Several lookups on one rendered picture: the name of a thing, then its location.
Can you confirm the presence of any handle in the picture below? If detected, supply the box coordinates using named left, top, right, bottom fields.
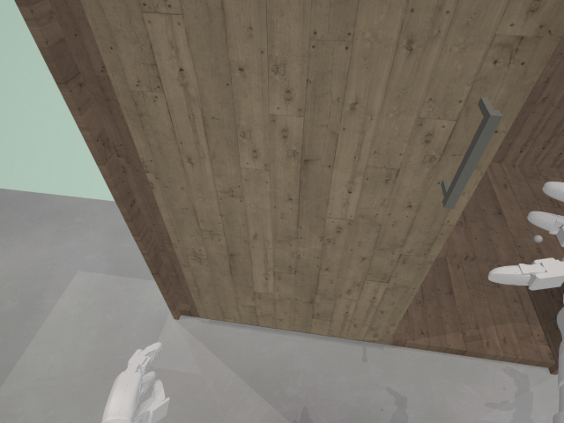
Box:
left=441, top=98, right=502, bottom=209

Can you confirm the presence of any wardrobe door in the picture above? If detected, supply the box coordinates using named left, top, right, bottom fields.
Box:
left=80, top=0, right=564, bottom=344
left=49, top=0, right=196, bottom=305

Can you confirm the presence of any left robot hand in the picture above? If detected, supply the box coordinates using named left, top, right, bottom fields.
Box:
left=101, top=342, right=169, bottom=423

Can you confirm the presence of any right robot hand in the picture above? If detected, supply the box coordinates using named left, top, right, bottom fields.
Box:
left=488, top=182, right=564, bottom=291

